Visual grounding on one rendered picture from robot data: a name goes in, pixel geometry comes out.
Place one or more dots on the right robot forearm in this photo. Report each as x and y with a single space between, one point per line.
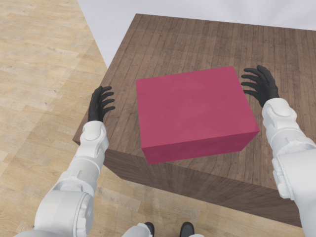
282 131

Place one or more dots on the pedestal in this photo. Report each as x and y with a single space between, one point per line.
156 46

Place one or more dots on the robot right hand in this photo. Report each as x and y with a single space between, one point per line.
265 84

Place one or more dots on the right robot foot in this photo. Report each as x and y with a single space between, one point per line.
187 230

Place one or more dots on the robot left hand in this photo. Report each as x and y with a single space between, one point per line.
96 111

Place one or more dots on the right robot upper arm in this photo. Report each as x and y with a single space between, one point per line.
295 177

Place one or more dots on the carton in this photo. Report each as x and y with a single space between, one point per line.
193 114

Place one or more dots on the left robot upper arm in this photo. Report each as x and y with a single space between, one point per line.
63 214

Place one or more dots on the left robot forearm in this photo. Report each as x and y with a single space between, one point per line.
85 167

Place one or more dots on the left robot shin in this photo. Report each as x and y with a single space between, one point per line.
143 225

